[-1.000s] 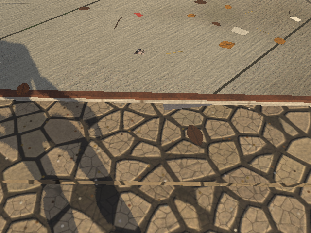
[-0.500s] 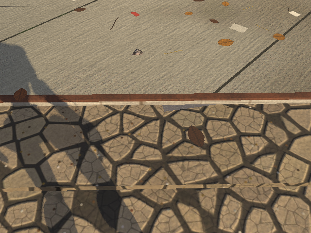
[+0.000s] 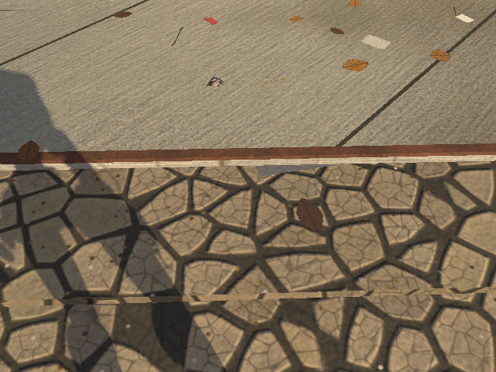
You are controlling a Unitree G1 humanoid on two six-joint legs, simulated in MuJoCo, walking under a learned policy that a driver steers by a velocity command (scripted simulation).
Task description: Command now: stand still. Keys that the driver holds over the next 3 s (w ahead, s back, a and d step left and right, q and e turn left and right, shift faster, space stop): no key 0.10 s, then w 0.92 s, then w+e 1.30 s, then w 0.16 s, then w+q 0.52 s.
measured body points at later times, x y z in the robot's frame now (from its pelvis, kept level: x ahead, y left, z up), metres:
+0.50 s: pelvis +0.09 -0.07 -0.01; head +0.10 -0.09 +0.44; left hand +0.09 +0.19 -0.14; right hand +0.09 -0.33 -0.16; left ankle -0.02 +0.08 -0.65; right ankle +0.07 -0.16 -0.74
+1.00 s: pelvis +0.36 -0.04 +0.02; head +0.39 -0.04 +0.47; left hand +0.37 +0.21 -0.13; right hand +0.49 -0.30 -0.11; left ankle +0.44 +0.03 -0.71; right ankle +0.19 -0.18 -0.58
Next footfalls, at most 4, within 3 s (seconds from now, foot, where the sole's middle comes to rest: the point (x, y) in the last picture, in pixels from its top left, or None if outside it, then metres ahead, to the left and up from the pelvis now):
0.88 left None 0.48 0.03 -0.74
1.44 right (344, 270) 0.79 -0.25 -0.71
1.96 left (295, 190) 1.10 -0.12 -0.71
2.50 right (410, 182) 1.14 -0.52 -0.71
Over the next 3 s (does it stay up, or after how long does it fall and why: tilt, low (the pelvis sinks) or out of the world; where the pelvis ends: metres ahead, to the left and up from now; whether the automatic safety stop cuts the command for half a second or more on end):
stays up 1.36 -0.50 0.05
